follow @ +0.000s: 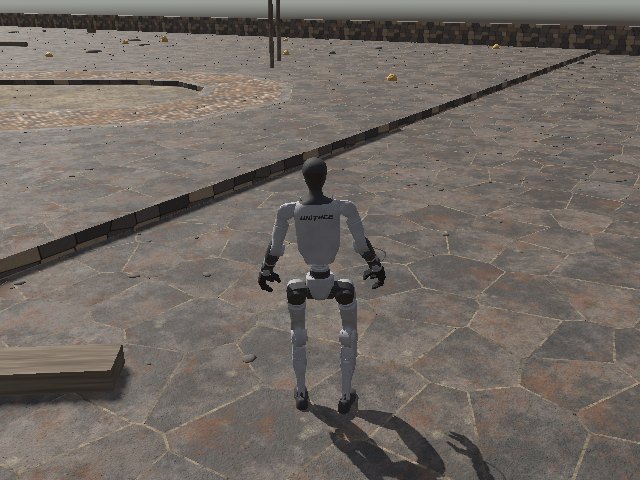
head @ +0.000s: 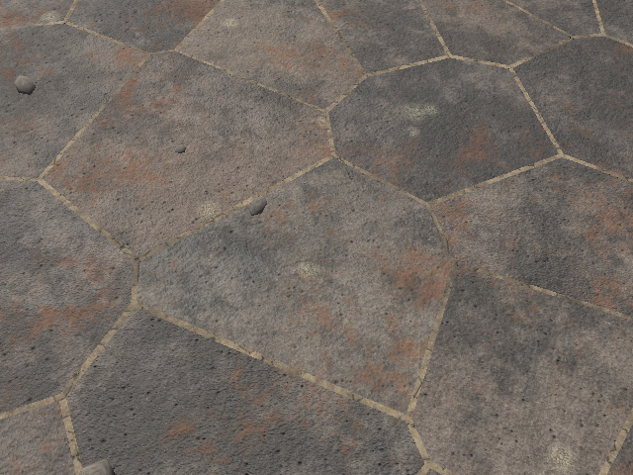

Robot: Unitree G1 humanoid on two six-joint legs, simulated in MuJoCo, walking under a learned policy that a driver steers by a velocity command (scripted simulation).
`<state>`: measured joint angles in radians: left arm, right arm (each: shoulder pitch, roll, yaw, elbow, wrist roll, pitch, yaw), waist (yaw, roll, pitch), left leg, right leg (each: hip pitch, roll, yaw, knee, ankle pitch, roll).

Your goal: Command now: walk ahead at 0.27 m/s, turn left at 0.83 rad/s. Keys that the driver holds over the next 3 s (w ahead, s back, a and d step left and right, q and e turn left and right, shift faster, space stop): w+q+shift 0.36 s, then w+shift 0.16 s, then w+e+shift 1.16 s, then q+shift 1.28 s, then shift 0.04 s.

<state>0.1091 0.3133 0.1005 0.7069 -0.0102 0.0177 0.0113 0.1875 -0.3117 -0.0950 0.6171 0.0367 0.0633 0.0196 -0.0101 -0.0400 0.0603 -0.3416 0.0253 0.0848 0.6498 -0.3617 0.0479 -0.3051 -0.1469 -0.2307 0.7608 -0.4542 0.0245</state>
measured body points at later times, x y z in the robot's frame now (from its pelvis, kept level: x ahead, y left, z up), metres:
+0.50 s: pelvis +0.27 +0.02 +0.00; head +0.29 +0.03 +0.45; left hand +0.32 +0.34 -0.08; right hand +0.43 -0.24 -0.11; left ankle +0.04 +0.07 -0.65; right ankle +0.35 -0.07 -0.72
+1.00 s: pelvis +0.64 +0.20 +0.01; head +0.66 +0.21 +0.46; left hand +0.63 +0.49 -0.11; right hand +0.82 -0.04 -0.09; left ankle +0.60 +0.30 -0.72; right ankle +0.59 +0.06 -0.62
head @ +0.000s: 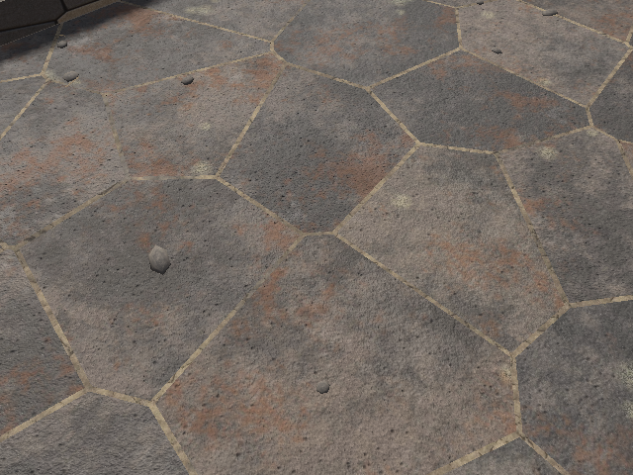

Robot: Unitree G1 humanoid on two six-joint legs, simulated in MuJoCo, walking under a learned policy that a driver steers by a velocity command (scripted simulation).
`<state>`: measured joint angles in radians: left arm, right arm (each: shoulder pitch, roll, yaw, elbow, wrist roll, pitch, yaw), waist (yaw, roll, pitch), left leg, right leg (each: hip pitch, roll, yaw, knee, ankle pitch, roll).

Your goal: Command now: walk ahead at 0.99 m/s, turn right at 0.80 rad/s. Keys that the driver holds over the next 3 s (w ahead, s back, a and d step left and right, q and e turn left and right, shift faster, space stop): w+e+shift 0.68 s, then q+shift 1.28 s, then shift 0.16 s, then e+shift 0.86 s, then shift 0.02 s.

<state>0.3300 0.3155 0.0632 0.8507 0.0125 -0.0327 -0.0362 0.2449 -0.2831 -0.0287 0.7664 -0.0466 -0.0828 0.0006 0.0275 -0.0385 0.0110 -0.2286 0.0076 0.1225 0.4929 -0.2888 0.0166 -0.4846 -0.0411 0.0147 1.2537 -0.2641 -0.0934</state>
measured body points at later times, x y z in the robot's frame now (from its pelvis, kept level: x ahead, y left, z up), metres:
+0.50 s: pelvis +0.45 -0.08 -0.01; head +0.48 -0.08 +0.44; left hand +0.57 +0.19 -0.14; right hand +0.54 -0.37 -0.08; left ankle +0.62 +0.07 -0.66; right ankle +0.41 -0.07 -0.73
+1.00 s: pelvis +0.82 -0.21 +0.01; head +0.86 -0.25 +0.45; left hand +1.18 -0.23 -0.04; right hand +0.61 -0.42 -0.11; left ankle +0.87 -0.10 -0.74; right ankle +0.87 -0.40 -0.70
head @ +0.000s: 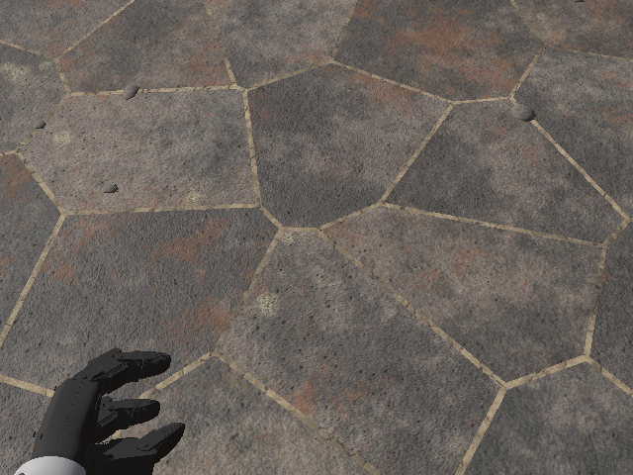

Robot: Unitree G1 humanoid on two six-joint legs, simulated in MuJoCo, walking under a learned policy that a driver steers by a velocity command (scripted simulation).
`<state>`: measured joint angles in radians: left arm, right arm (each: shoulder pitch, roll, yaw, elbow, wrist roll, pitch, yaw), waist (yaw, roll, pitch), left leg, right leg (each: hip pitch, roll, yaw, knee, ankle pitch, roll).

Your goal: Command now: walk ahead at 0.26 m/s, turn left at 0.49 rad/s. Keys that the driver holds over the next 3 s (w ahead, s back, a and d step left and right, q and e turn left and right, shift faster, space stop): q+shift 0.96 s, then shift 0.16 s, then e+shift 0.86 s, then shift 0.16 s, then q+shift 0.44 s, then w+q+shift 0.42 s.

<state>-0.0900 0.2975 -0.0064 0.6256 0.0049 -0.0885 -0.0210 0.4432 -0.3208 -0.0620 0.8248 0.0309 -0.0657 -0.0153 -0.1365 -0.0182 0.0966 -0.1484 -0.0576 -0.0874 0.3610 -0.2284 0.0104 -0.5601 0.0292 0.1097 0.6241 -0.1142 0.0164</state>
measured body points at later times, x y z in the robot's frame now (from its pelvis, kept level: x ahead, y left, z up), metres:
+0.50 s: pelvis +0.12 +0.02 -0.02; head +0.14 +0.06 +0.43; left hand +0.14 +0.36 -0.13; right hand +0.40 -0.18 -0.08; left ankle +0.11 +0.13 -0.75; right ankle +0.19 -0.12 -0.73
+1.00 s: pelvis +0.17 +0.02 -0.01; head +0.20 +0.03 +0.44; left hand +0.02 +0.31 -0.09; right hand +0.52 -0.01 -0.08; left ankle +0.07 +0.09 -0.68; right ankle +0.28 -0.03 -0.74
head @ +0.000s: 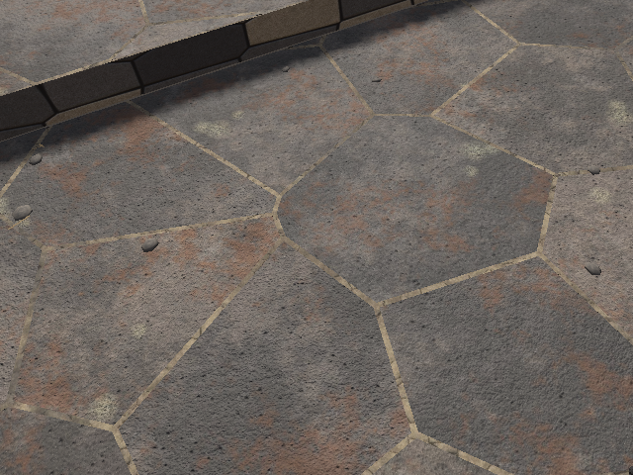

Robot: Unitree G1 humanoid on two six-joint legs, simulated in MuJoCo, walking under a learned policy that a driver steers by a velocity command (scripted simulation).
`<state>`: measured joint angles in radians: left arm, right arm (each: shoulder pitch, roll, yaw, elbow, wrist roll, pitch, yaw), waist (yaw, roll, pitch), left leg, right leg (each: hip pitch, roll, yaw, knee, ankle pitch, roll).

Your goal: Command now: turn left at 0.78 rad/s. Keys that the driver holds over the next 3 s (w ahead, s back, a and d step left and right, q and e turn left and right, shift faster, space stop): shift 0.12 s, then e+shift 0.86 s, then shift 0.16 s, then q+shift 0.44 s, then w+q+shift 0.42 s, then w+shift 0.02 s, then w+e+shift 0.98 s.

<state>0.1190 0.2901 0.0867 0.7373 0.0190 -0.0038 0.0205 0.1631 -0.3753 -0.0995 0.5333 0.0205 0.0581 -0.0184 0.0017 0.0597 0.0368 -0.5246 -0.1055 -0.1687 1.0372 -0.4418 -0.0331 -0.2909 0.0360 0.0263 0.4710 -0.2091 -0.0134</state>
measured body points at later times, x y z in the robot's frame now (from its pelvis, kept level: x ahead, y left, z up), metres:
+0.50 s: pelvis +0.00 +0.03 +0.00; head +0.04 +0.03 +0.45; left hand +0.12 +0.32 -0.11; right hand +0.16 -0.24 -0.08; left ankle -0.01 +0.16 -0.74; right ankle -0.02 -0.09 -0.68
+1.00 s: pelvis +0.01 +0.00 +0.00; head +0.04 -0.05 +0.45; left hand +0.31 +0.16 -0.06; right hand +0.02 -0.34 -0.09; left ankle +0.14 +0.11 -0.70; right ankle -0.02 -0.09 -0.74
